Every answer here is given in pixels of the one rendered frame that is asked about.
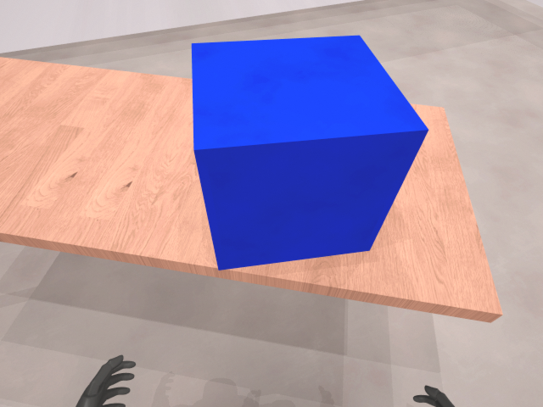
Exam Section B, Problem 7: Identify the robot right hand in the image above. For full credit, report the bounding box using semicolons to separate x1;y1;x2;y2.
413;386;455;407

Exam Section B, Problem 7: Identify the robot left hand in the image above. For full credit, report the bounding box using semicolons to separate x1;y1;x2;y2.
76;355;136;407

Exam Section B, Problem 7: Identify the carton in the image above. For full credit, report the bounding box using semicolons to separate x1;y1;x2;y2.
192;36;428;270

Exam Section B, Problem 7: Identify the table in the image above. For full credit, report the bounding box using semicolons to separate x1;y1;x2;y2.
0;57;503;323

